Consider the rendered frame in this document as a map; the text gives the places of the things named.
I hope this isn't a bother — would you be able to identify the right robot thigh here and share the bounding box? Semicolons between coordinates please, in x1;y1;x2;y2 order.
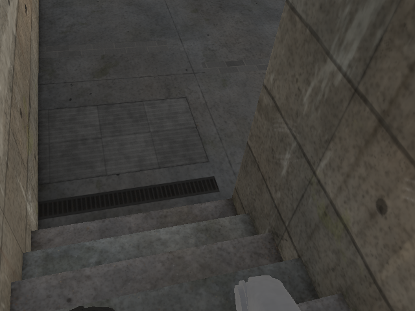
234;275;301;311

